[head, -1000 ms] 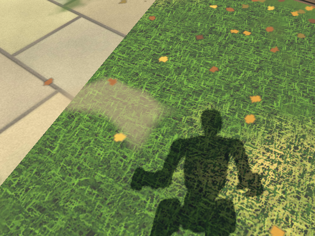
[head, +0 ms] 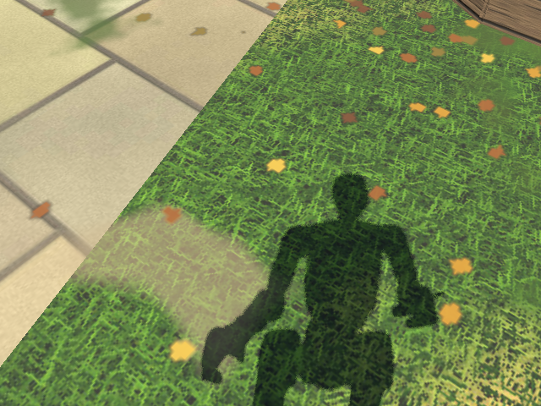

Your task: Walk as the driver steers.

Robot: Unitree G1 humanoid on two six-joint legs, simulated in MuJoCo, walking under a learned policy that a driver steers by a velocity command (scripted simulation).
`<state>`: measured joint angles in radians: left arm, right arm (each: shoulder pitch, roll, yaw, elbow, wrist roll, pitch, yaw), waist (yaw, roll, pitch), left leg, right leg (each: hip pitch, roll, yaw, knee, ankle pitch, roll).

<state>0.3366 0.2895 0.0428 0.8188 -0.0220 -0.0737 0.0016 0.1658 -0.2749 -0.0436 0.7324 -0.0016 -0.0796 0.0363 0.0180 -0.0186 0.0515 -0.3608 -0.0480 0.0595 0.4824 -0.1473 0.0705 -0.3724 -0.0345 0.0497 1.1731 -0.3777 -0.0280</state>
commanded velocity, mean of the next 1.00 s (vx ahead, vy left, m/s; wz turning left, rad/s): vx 0.19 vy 0.00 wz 0.43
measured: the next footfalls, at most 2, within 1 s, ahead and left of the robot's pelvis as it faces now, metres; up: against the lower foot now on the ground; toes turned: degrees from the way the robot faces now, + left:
right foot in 0.34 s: +0.40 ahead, -0.13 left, +0.00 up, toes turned +9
left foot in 0.78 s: +0.28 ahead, +0.11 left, +0.00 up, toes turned +26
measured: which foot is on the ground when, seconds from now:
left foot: down 0.00-0.36, up 0.38-0.76, down 0.78-1.00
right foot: up 0.00-0.32, down 0.34-0.78, up 0.80-1.00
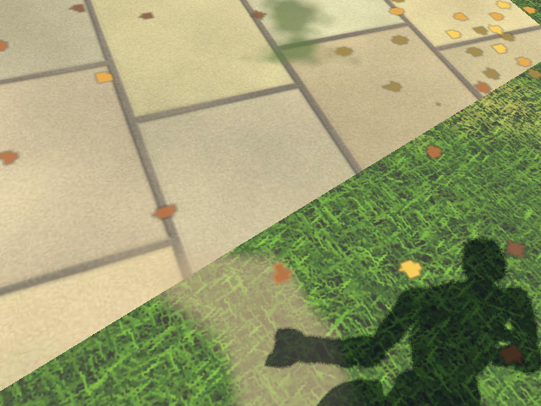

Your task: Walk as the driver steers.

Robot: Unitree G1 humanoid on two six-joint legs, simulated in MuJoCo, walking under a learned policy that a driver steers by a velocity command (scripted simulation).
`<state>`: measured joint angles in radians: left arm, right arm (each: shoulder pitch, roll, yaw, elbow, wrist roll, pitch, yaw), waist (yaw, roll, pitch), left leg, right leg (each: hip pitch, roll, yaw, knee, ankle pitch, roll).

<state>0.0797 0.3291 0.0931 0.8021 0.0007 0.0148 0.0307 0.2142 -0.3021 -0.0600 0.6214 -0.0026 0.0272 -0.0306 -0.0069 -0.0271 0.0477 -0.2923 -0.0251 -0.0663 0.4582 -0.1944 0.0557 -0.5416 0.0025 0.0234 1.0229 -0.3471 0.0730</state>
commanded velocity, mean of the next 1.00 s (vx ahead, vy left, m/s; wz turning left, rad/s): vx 0.10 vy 0.00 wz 0.10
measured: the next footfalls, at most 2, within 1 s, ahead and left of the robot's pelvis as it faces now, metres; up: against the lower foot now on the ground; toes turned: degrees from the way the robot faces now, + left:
right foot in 0.22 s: +0.06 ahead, -0.15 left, +0.00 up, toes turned +4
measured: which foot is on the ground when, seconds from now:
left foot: down 0.00-1.00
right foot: up 0.00-0.20, down 0.22-0.88, up 0.90-1.00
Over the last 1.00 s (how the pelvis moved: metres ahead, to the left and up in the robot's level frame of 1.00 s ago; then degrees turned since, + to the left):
0.27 0.00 0.01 29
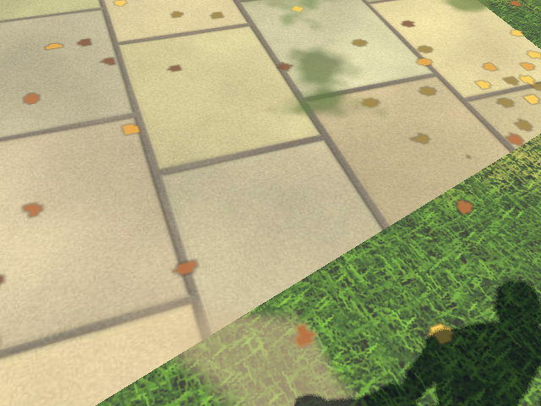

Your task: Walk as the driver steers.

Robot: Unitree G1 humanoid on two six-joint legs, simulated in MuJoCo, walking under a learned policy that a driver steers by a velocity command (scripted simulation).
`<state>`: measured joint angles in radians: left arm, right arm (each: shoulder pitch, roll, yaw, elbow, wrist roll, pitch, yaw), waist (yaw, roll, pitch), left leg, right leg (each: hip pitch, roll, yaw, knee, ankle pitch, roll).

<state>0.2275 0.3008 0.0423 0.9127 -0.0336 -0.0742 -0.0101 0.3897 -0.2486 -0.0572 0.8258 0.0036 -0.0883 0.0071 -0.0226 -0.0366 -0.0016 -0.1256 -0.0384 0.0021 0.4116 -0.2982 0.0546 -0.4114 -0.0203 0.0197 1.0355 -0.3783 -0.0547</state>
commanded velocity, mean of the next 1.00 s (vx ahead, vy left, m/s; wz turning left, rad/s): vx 0.47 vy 0.00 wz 0.00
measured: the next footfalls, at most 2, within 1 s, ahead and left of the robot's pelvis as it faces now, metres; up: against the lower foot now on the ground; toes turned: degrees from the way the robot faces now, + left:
right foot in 0.32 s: +0.35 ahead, -0.14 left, +0.00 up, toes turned -1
left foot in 0.86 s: +0.66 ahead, +0.09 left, +0.00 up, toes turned +2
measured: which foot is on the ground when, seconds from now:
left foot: down 0.00-0.32, up 0.34-0.84, down 0.86-1.00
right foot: up 0.00-0.30, down 0.32-0.88, up 0.90-1.00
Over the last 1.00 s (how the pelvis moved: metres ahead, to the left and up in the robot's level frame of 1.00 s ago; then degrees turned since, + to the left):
0.10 0.00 0.00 4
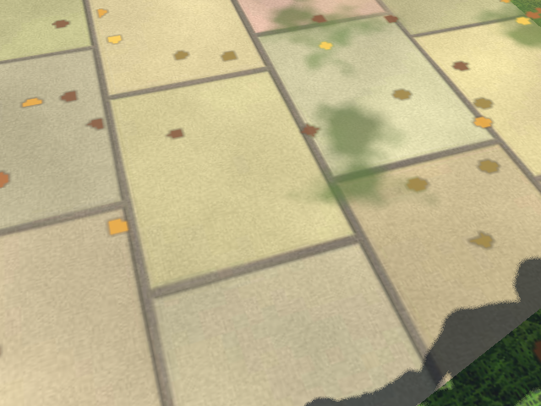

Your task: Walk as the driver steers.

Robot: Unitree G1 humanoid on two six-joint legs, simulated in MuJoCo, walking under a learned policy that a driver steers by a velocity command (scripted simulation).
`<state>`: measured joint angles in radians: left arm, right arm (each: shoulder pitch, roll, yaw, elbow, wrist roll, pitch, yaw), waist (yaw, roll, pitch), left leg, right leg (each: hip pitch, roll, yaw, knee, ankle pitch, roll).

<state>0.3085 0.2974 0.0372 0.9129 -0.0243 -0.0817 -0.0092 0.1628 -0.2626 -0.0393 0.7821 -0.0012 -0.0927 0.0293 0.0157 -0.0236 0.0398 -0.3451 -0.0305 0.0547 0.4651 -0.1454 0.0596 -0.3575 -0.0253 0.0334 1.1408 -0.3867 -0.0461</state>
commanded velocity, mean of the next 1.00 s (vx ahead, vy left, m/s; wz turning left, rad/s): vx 0.31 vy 0.00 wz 0.00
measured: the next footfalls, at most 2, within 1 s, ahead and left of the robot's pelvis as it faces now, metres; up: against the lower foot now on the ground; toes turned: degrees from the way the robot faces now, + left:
right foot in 0.40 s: +0.40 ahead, -0.15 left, +0.00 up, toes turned -2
left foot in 0.84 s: +0.59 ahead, +0.05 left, +0.00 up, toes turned -1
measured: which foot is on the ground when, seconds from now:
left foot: down 0.00-0.42, up 0.44-0.82, down 0.84-1.00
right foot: up 0.00-0.38, down 0.40-0.88, up 0.90-1.00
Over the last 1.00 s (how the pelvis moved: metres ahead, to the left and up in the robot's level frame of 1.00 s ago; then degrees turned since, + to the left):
0.56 0.00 -0.01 0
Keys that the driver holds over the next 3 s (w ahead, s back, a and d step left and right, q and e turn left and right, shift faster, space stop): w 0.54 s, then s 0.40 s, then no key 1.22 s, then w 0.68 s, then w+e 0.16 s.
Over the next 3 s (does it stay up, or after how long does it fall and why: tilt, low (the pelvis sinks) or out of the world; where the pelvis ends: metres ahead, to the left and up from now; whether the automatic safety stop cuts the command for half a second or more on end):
stays up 0.71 -0.09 -0.01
